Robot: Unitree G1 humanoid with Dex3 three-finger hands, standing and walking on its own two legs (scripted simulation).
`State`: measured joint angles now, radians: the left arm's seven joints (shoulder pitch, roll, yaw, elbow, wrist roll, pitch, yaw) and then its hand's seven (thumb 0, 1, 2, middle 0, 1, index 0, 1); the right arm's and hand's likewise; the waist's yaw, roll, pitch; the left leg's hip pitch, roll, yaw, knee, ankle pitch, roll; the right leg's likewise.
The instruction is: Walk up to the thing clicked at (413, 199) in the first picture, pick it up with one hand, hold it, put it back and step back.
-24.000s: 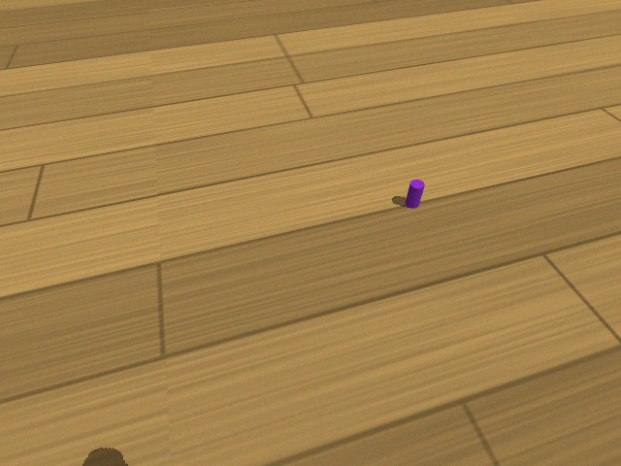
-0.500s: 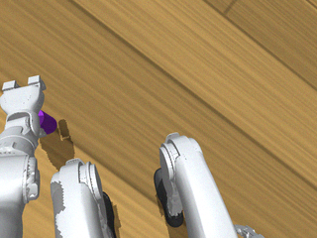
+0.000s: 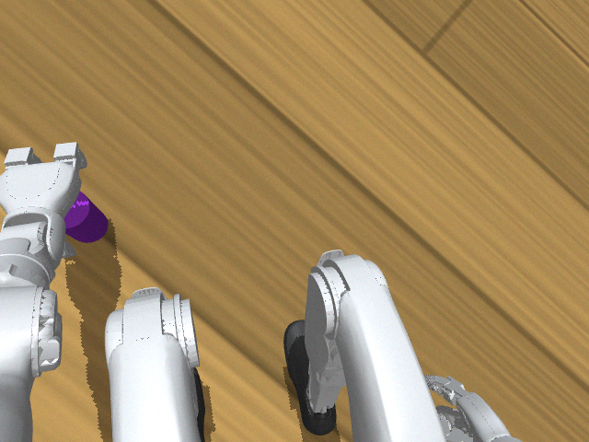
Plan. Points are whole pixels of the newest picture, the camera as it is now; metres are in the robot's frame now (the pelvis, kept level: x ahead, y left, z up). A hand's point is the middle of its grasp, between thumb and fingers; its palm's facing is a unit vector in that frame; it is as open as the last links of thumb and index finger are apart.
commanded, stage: rest palm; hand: left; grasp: from above
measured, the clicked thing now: (78, 217) +0.46 +0.26 -0.28
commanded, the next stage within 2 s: close in 1.14 s
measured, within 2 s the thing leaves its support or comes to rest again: neither
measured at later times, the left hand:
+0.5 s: hand (69, 215) +0.46 +0.26 -0.24, palm faces -0.45 -0.10 -0.89, open 14.2 cm
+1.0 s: hand (67, 215) +0.46 +0.26 -0.24, palm faces -0.46 -0.09 -0.88, open 13.9 cm
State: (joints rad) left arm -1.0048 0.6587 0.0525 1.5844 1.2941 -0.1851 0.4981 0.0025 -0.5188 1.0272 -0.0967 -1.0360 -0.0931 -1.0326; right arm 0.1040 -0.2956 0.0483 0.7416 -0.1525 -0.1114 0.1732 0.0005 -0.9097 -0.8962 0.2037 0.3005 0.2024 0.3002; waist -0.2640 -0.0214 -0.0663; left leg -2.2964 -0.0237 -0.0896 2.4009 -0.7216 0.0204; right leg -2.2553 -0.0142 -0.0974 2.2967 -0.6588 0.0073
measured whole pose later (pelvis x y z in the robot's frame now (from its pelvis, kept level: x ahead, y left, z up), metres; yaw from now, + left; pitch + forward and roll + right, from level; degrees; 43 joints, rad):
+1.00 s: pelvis +0.00 +0.00 -0.03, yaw -4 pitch +31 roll -11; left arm -1.06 0.83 0.11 1.77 1.32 -0.24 0.63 0.01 -0.53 1.06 -0.10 -1.03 -0.09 -1.03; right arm 0.16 -0.31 0.16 0.75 -0.24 -0.20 0.28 0.00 -0.90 -0.90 0.20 0.30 0.20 0.30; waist -0.33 -0.04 0.05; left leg -2.35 -0.01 -0.15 2.52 -0.74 0.02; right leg -2.29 0.01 -0.15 2.37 -0.64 0.01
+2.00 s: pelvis +0.00 +0.00 -0.03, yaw -4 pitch +31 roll -11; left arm -1.04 0.83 0.10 1.80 1.33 -0.25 0.65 0.00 -0.25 0.89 -0.33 -0.98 -0.34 -0.96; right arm 0.15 -0.32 0.17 0.74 -0.25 -0.23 0.30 0.00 -0.91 -0.90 0.20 0.30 0.20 0.30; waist -0.33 -0.05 0.04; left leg -2.34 -0.01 -0.16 2.52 -0.73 0.02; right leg -2.28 0.01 -0.16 2.36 -0.63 0.01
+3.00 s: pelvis +0.00 +0.00 -0.02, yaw -3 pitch +34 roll -11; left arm -0.92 0.74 0.12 1.56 1.31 -0.20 0.59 0.01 -0.04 0.85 -0.64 -0.97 -0.56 -0.96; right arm 0.18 -0.31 0.09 0.76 -0.21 -0.19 0.29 0.00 -0.94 -0.91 0.20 0.30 0.20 0.30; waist -0.29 -0.02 -0.02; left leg -2.34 -0.02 -0.14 2.48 -0.74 0.01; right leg -2.29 0.00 -0.14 2.34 -0.65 0.01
